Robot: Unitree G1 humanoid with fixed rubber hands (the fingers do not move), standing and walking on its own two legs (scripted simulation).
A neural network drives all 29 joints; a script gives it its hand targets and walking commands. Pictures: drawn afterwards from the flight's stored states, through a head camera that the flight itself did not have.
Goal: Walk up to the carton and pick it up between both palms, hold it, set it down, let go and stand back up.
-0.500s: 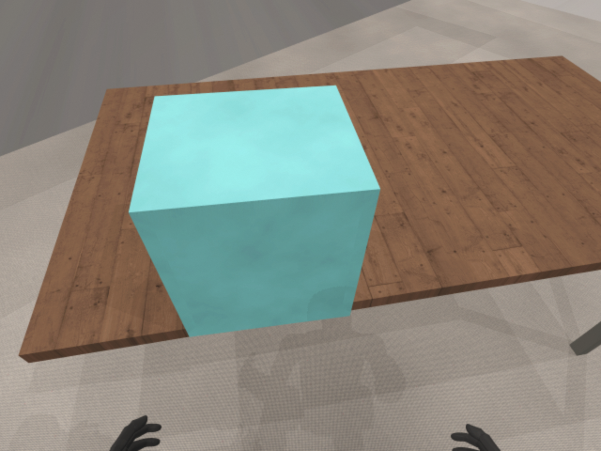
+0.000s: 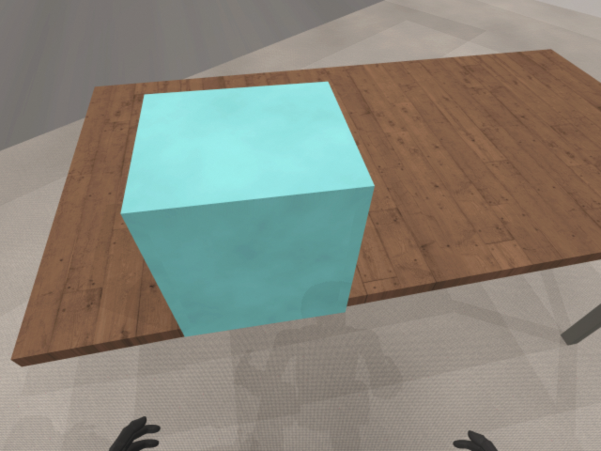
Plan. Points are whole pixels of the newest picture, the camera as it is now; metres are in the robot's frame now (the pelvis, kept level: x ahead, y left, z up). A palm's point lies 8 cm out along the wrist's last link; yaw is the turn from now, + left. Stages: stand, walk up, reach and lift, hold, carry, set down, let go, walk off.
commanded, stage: walk up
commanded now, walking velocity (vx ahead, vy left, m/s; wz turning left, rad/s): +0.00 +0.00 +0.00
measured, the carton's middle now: (254, 213) +0.42 +0.07 +0.07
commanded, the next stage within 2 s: reach and lift in 1.76 s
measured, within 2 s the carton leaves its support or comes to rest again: neither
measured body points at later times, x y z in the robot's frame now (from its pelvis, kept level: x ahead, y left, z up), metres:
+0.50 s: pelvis +0.01 -0.01 +0.00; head +0.01 +0.00 +0.45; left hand +0.11 +0.25 -0.11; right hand +0.11 -0.26 -0.11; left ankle +0.00 +0.12 -0.73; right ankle +0.03 -0.12 -0.73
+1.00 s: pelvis +0.01 -0.01 +0.00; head +0.01 +0.00 +0.45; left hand +0.09 +0.26 -0.11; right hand +0.13 -0.25 -0.11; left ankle +0.00 +0.12 -0.73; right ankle +0.03 -0.12 -0.73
